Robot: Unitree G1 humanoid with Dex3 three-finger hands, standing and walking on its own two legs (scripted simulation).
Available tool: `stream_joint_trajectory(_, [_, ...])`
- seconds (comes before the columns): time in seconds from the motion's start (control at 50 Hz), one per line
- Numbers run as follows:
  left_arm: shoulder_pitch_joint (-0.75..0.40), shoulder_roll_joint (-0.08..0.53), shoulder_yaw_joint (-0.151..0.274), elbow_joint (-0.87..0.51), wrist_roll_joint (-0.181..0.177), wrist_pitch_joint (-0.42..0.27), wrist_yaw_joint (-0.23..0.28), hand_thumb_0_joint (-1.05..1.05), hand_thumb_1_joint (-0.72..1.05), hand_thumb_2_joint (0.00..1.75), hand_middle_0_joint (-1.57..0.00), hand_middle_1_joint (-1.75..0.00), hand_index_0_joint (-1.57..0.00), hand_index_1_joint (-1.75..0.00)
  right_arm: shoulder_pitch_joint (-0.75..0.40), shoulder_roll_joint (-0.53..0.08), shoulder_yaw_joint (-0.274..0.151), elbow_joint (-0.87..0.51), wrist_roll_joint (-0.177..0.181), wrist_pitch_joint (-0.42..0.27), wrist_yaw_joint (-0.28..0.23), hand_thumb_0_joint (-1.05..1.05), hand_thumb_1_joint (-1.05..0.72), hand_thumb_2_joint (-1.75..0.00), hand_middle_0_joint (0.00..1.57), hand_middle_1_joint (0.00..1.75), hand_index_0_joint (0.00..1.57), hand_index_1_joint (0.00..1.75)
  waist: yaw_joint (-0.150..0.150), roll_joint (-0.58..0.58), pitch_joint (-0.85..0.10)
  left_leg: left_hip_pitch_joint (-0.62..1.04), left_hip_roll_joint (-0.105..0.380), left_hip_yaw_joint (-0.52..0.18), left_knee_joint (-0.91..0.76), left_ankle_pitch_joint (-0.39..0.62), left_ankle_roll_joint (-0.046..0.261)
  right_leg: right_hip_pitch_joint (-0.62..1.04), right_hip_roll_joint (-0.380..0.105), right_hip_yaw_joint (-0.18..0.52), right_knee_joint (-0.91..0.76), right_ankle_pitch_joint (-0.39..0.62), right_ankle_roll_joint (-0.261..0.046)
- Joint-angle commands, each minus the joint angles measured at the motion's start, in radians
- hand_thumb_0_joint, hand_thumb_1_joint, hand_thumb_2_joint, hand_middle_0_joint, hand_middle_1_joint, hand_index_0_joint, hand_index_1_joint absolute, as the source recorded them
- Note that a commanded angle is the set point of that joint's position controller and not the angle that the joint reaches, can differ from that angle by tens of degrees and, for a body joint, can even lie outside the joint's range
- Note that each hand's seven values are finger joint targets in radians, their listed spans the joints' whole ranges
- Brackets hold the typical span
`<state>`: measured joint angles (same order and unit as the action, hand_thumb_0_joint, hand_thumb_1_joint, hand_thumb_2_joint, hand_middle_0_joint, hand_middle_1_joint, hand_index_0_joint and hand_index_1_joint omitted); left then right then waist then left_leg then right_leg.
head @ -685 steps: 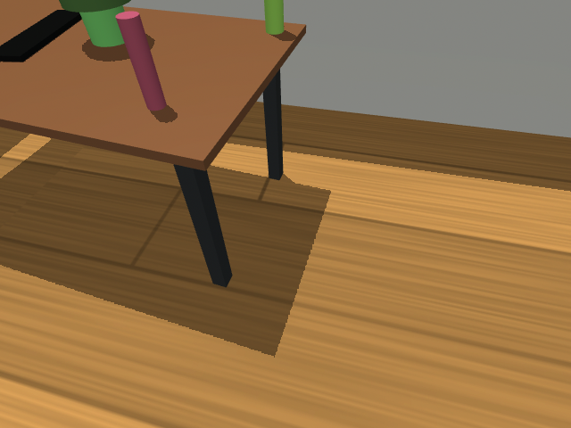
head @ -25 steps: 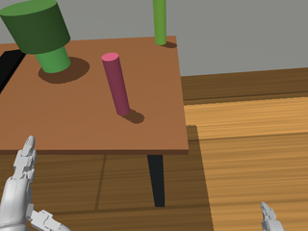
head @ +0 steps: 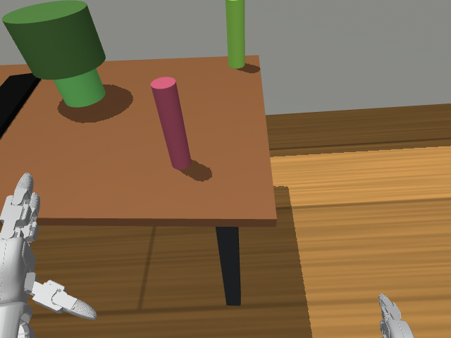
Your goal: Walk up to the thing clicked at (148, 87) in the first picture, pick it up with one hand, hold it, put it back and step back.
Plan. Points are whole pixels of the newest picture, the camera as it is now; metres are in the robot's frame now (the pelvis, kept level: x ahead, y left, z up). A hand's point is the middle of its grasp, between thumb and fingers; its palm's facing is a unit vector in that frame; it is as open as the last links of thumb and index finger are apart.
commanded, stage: go down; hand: left
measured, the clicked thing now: (173, 127) +0.57 +0.18 +0.09
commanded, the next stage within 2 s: none
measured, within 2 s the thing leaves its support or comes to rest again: neither
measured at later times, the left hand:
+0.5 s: hand (71, 170) +0.36 +0.31 +0.16, palm faces +0.06 -1.00 +0.04, open 17.4 cm
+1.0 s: hand (68, 146) +0.40 +0.33 +0.17, palm faces +0.11 -0.99 +0.01, open 17.6 cm
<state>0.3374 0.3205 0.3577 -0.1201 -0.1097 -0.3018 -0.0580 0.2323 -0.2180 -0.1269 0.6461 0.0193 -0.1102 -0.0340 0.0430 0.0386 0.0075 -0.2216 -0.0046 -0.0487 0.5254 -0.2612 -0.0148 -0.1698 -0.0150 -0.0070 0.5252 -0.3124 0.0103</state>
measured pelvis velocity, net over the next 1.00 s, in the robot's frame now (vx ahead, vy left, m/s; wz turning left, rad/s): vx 0.00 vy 0.01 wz -0.02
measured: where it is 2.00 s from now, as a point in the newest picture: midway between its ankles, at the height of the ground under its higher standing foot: outside the picture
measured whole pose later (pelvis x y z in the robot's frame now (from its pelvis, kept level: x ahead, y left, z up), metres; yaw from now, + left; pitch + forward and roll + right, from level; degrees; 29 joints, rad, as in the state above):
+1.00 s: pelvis +0.00 +0.01 +0.00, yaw -1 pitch +7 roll -1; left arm -0.68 0.74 0.51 1.01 -0.22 -0.06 -0.51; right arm 0.19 -0.24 0.03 0.69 0.02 -0.20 -0.13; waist -0.07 -0.01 -0.08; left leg -0.43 0.01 -0.04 0.57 -0.26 -0.01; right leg -0.37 0.00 0.01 0.53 -0.28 0.01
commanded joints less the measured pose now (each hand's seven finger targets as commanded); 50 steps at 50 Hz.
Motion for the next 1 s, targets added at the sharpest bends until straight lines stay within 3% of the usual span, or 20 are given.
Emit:
stream_joint_trajectory(0.0, [-0.388,0.271,0.129,-0.113,-0.060,-0.027,-0.053,0.00,-0.52,0.02,-0.08,-0.03,-0.06,-0.05,-0.123,-0.103,-0.011,-0.090,0.009,-0.054,-0.030,0.00,0.55,-0.04,0.05,0.05,0.05,0.05,-0.048,0.008,-0.068,0.033,-0.019,0.050,-0.075,0.085,0.030,-0.095,-0.004,-0.013,-0.102,0.132,0.002])
stream_joint_trajectory(0.02, [-0.403,0.284,0.134,-0.043,-0.074,-0.001,-0.078,0.00,-0.55,0.02,-0.08,-0.03,-0.06,-0.05,-0.123,-0.123,-0.012,-0.086,0.012,-0.053,-0.038,0.00,0.54,-0.05,0.05,0.05,0.05,0.05,-0.055,-0.017,-0.061,0.023,-0.016,0.046,-0.081,0.064,0.033,-0.099,-0.001,-0.017,-0.104,0.116,0.002])
stream_joint_trajectory(0.04, [-0.489,0.273,0.105,-0.052,-0.084,0.011,-0.105,0.00,-0.54,0.03,-0.07,-0.03,-0.06,-0.05,-0.143,-0.058,0.047,-0.073,0.015,-0.055,-0.037,0.00,0.55,-0.04,0.05,0.05,0.05,0.05,-0.051,0.015,-0.075,0.023,-0.017,0.045,-0.084,0.059,0.034,-0.102,-0.004,-0.014,-0.106,0.114,-0.001])
stream_joint_trajectory(0.14, [-0.701,0.421,0.192,0.202,-0.161,0.120,-0.233,0.00,-0.53,0.04,-0.05,-0.04,-0.05,-0.04,-0.181,-0.179,-0.006,-0.085,0.027,-0.073,-0.075,0.00,0.57,-0.04,0.05,0.05,0.05,0.05,-0.055,0.009,-0.182,0.053,-0.011,0.034,-0.089,0.105,0.032,-0.074,0.009,-0.029,-0.099,0.151,-0.015])
stream_joint_trajectory(0.2, [-0.812,0.487,0.232,0.314,-0.200,0.168,-0.306,0.00,-0.53,0.05,-0.05,-0.04,-0.05,-0.05,-0.155,-0.156,0.031,-0.058,0.033,-0.080,-0.080,0.00,0.56,-0.04,0.05,0.05,0.05,0.05,-0.036,0.036,-0.227,0.057,-0.014,0.036,-0.075,0.175,0.032,-0.055,0.008,-0.026,-0.094,0.210,-0.017])
stream_joint_trajectory(0.26, [-0.890,0.517,0.238,0.458,-0.217,0.202,-0.373,0.00,-0.55,0.06,-0.04,-0.05,-0.04,-0.06,-0.167,-0.165,0.049,-0.113,0.036,-0.096,-0.089,0.00,0.56,-0.04,0.05,0.05,0.05,0.05,-0.044,-0.007,-0.270,0.065,-0.014,0.034,-0.066,0.212,0.038,-0.049,0.006,-0.020,-0.094,0.247,-0.011])
stream_joint_trajectory(0.28, [-0.927,0.511,0.229,0.476,-0.220,0.209,-0.394,0.00,-0.54,0.06,-0.04,-0.04,-0.03,-0.05,-0.164,-0.133,0.089,-0.124,0.036,-0.099,-0.088,0.00,0.56,-0.05,0.05,0.05,0.05,0.05,-0.036,0.000,-0.287,0.071,-0.011,0.030,-0.063,0.243,0.036,-0.044,0.009,-0.023,-0.086,0.271,-0.014])
stream_joint_trajectory(0.34, [-0.941,0.561,0.238,0.637,-0.216,0.233,-0.448,0.00,-0.50,0.08,-0.03,-0.04,-0.03,-0.05,-0.122,-0.170,0.078,-0.117,0.032,-0.104,-0.098,0.00,0.56,-0.05,0.05,0.05,0.05,0.05,-0.040,-0.014,-0.256,0.052,-0.010,0.032,-0.064,0.257,0.037,-0.065,0.011,-0.018,-0.088,0.281,-0.014])
stream_joint_trajectory(0.38, [-1.063,0.601,0.236,0.571,-0.209,0.232,-0.470,0.00,-0.48,0.08,-0.03,-0.04,-0.03,-0.05,-0.131,-0.159,0.098,-0.175,0.030,-0.110,-0.101,0.00,0.56,-0.05,0.05,0.05,0.05,0.05,-0.042,0.057,-0.336,0.094,-0.012,0.037,-0.056,0.312,0.034,-0.056,0.007,-0.013,-0.082,0.333,-0.016])
stream_joint_trajectory(0.4, [-1.012,0.600,0.244,0.674,-0.203,0.248,-0.476,0.00,-0.49,0.08,-0.03,-0.03,-0.02,-0.04,-0.087,-0.162,0.097,-0.131,0.028,-0.105,-0.102,0.00,0.56,-0.05,0.05,0.05,0.05,0.05,-0.040,0.025,-0.297,0.077,-0.005,0.031,-0.061,0.304,0.033,-0.077,0.016,-0.018,-0.084,0.310,-0.018])
stream_joint_trajectory(0.48, [-1.078,0.601,0.228,0.585,-0.191,0.238,-0.480,0.00,-0.47,0.07,-0.03,-0.03,-0.03,-0.04,-0.108,-0.181,0.076,-0.185,0.017,-0.120,-0.100,0.00,0.56,-0.04,0.05,0.05,0.05,0.05,-0.040,0.090,-0.365,0.140,0.007,0.026,-0.048,0.397,0.025,-0.092,0.023,-0.024,-0.074,0.351,-0.025])
stream_joint_trajectory(0.52, [-1.032,0.600,0.242,0.651,-0.184,0.239,-0.474,0.00,-0.49,0.08,-0.03,-0.03,-0.02,-0.04,-0.047,-0.147,0.105,-0.125,0.012,-0.112,-0.091,0.00,0.56,-0.04,0.05,0.05,0.05,0.05,-0.036,0.068,-0.310,0.108,0.012,0.026,-0.048,0.391,0.026,-0.108,0.028,-0.025,-0.081,0.333,-0.023])
stream_joint_trajectory(0.56, [-1.075,0.605,0.234,0.640,-0.182,0.229,-0.463,0.00,-0.51,0.07,-0.03,-0.03,-0.03,-0.04,-0.074,-0.199,0.061,-0.145,0.010,-0.119,-0.096,0.00,0.56,-0.05,0.05,0.05,0.05,0.05,-0.048,0.079,-0.315,0.117,0.015,0.024,-0.050,0.363,0.025,-0.126,0.029,-0.023,-0.083,0.308,-0.023])
stream_joint_trajectory(0.58, [-1.124,0.601,0.226,0.579,-0.180,0.215,-0.458,0.00,-0.49,0.08,-0.03,-0.03,-0.02,-0.04,-0.072,-0.154,0.095,-0.128,0.008,-0.121,-0.091,0.00,0.56,-0.04,0.05,0.05,0.05,0.05,-0.039,0.100,-0.318,0.116,0.016,0.024,-0.052,0.354,0.022,-0.129,0.029,-0.025,-0.082,0.301,-0.025])
stream_joint_trajectory(0.68, [-1.193,0.622,0.221,0.654,-0.168,0.204,-0.430,0.00,-0.52,0.07,-0.04,-0.04,-0.04,-0.04,-0.111,-0.180,0.075,-0.112,0.006,-0.131,-0.099,0.00,0.57,-0.04,0.05,0.05,0.05,0.05,-0.077,0.059,-0.304,0.095,0.010,0.029,-0.049,0.267,0.031,-0.156,0.027,-0.020,-0.092,0.268,-0.017])
stream_joint_trajectory(0.7, [-1.279,0.635,0.204,0.590,-0.165,0.193,-0.426,0.00,-0.53,0.07,-0.04,-0.04,-0.04,-0.04,-0.110,-0.161,0.084,-0.081,0.006,-0.133,-0.100,0.00,0.57,-0.04,0.05,0.05,0.05,0.05,-0.075,0.102,-0.306,0.100,0.007,0.030,-0.047,0.256,0.029,-0.167,0.026,-0.020,-0.086,0.268,-0.020])
stream_joint_trajectory(0.72, [-1.305,0.661,0.210,0.650,-0.157,0.189,-0.422,0.00,-0.53,0.07,-0.04,-0.04,-0.04,-0.04,-0.101,-0.172,0.076,-0.064,0.004,-0.131,-0.103,0.00,0.57,-0.04,0.05,0.05,0.05,0.05,-0.096,0.086,-0.317,0.101,0.007,0.030,-0.039,0.236,0.033,-0.186,0.025,-0.016,-0.091,0.254,-0.015])
stream_joint_trajectory(0.76, [-1.336,0.695,0.222,0.680,-0.151,0.188,-0.417,0.00,-0.55,0.07,-0.04,-0.04,-0.04,-0.04,-0.127,-0.188,0.072,-0.095,0.004,-0.139,-0.108,0.00,0.57,-0.04,0.05,0.05,0.05,0.05,-0.097,0.066,-0.345,0.094,0.000,0.031,-0.034,0.212,0.038,-0.172,0.021,-0.014,-0.092,0.249,-0.013])
stream_joint_trajectory(0.82, [-1.338,0.687,0.198,0.814,-0.149,0.190,-0.432,0.00,-0.57,0.06,-0.04,-0.04,-0.05,-0.04,-0.090,-0.187,0.074,-0.051,0.005,-0.134,-0.110,0.00,0.57,-0.04,0.05,0.05,0.05,0.05,-0.116,0.050,-0.316,0.076,0.000,0.028,-0.030,0.185,0.038,-0.214,0.024,-0.018,-0.088,0.225,-0.014])
stream_joint_trajectory(0.98, [-1.458,0.789,0.206,0.954,-0.127,0.156,-0.460,0.00,-0.60,0.06,-0.04,-0.04,-0.05,-0.04,-0.124,-0.175,0.111,-0.127,0.000,-0.143,-0.103,0.00,0.57,-0.04,0.05,0.05,0.05,0.05,-0.114,0.063,-0.407,0.022,0.004,0.023,0.008,0.166,0.039,-0.237,0.027,-0.017,-0.053,0.200,-0.017])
